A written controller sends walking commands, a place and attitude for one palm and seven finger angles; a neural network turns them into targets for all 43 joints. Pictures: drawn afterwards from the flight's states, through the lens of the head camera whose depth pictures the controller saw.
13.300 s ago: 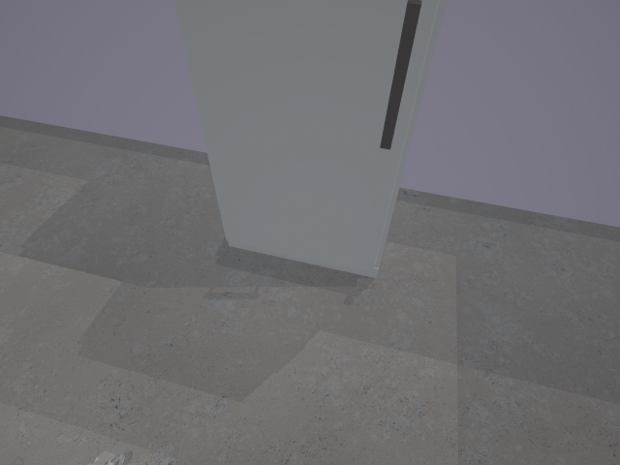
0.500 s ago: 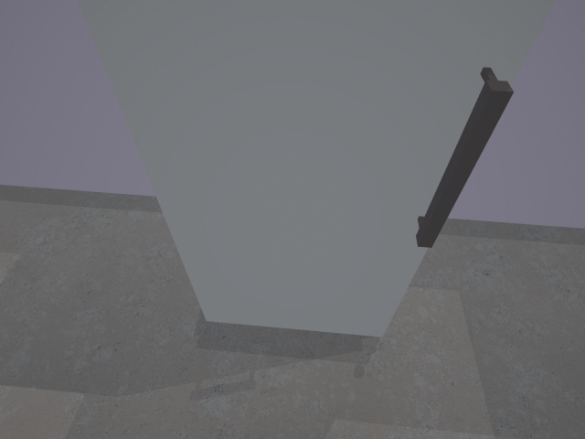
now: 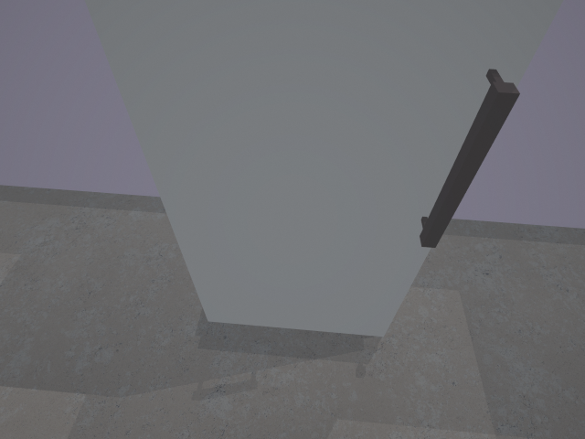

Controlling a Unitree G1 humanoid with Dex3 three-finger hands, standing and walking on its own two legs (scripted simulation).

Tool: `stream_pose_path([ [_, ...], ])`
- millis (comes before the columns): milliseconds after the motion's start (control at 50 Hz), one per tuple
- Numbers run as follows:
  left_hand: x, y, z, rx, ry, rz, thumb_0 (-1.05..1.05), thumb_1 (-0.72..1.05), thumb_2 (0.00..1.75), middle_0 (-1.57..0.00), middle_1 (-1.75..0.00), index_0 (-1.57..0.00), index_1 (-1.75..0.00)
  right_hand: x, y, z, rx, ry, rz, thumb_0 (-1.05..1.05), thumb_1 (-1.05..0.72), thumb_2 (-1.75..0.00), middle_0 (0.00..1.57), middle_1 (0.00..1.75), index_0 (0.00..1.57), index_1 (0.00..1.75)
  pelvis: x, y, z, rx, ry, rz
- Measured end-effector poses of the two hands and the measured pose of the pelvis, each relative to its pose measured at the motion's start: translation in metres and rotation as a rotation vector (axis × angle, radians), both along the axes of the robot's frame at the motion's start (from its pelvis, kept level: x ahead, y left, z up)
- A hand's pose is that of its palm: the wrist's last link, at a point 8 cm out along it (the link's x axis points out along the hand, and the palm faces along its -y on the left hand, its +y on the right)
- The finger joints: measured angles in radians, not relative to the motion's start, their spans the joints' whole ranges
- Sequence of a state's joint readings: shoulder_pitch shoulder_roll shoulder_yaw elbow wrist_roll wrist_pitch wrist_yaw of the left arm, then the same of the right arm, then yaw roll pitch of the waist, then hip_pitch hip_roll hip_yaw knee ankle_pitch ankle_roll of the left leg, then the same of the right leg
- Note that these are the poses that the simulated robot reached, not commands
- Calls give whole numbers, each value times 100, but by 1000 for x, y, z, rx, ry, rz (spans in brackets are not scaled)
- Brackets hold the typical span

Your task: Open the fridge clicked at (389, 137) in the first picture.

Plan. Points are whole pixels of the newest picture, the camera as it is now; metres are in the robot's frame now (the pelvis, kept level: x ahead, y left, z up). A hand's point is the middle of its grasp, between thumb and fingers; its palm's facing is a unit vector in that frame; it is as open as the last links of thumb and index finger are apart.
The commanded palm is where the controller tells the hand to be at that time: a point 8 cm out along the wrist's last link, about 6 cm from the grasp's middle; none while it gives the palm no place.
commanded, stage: raise the hand to about handle height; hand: right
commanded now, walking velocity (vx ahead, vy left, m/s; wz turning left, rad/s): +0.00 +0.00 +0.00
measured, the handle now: (455, 172) +0.52 -0.24 +0.08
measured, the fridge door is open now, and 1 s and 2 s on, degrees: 0 0 0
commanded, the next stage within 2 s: none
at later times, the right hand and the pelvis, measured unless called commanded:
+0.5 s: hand out of the picture +0.12 -0.20 -0.05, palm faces +0.16 +0.99 -0.02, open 8.9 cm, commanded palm +0.13 -0.25 -0.02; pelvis -0.04 +0.02 -0.07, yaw -1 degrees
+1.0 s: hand (519, 398) +0.18 -0.25 +0.03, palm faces +0.13 +0.99 -0.08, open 12.0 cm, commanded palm +0.16 -0.30 +0.04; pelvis -0.04 -0.01 -0.04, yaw -1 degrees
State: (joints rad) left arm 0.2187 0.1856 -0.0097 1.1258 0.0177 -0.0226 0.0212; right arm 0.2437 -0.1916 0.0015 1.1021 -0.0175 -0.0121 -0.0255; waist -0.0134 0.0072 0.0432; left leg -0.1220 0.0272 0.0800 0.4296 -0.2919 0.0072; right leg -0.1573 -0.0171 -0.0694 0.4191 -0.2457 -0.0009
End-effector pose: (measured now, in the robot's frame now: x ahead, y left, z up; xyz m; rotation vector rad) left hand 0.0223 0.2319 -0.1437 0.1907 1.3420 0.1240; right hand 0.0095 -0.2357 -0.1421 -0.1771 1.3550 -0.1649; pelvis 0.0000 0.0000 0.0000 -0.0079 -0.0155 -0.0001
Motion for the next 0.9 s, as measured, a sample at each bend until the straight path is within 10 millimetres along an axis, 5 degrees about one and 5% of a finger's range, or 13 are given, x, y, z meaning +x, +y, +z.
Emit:
stream_pose_path([
  [60,4,3,1,3,-38,9,1,91,89,-20,-30,-20,-30,8,0,5,-4,-57,-50,1,-90,-90,20,29,20,30,-2,0,-1,8,6,1],
  [200,61,12,19,30,-474,1,1,91,89,-20,-30,-20,-30,136,1,127,-50,-939,-64,2,-85,-88,20,33,20,33,-14,0,-10,-5,31,-25],
  [260,88,18,30,34,-614,-15,1,91,89,-20,-30,-20,-30,167,3,157,-9,-1223,8,1,-80,-86,21,36,21,36,-24,6,-20,-9,83,-12],
  [340,115,29,41,49,-741,-74,1,91,89,-20,-30,-20,-30,160,9,145,89,-1384,137,1,-72,-82,21,41,21,41,-37,16,-41,-14,147,3],
  [440,136,40,44,91,-803,-138,1,91,89,-20,-30,-20,-30,109,0,98,145,-1223,99,1,-61,-77,22,48,23,48,-44,21,-61,-5,178,-10],
  [520,141,35,37,106,-801,-173,1,91,90,-20,-30,-20,-30,83,-19,103,39,-1246,7,1,-51,-74,23,54,23,54,-45,21,-68,20,176,-31],
  [640,125,11,13,57,-744,-192,1,91,90,-20,-30,-20,-30,114,-22,147,22,-1466,153,1,-37,-68,23,63,24,63,-51,18,-72,50,171,-49],
  [740,96,-4,7,13,-686,-99,1,91,89,-20,-30,-20,-30,156,-18,148,166,-1320,252,1,-25,-63,24,71,25,71,-50,11,-61,41,167,-29],
  [900,72,-1,20,45,-629,-46,2,90,89,-21,-30,-20,-30,149,-56,169,42,-1315,77,1,-7,-55,26,83,26,83,-38,-2,-45,28,153,-5],
])
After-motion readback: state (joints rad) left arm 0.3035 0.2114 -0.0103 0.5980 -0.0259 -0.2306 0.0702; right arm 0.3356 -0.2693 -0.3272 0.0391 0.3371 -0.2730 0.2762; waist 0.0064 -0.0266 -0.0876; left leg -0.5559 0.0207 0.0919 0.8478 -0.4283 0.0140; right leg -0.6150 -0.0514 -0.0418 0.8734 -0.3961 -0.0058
